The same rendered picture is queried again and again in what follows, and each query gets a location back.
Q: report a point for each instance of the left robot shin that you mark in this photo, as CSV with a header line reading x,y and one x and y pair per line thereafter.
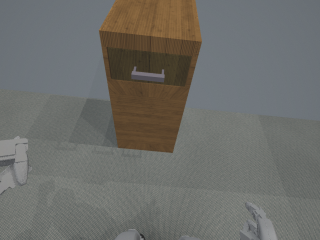
x,y
133,230

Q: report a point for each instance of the drawer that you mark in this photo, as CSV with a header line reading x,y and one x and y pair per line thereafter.
x,y
175,66

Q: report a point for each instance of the handle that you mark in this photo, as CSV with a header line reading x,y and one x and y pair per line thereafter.
x,y
145,76

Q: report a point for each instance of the left robot hand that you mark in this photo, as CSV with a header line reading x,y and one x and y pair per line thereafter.
x,y
13,154

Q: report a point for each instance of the cabinet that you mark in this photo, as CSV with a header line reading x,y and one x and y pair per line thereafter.
x,y
147,116

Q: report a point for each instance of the right robot hand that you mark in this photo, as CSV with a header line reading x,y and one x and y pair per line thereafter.
x,y
263,229

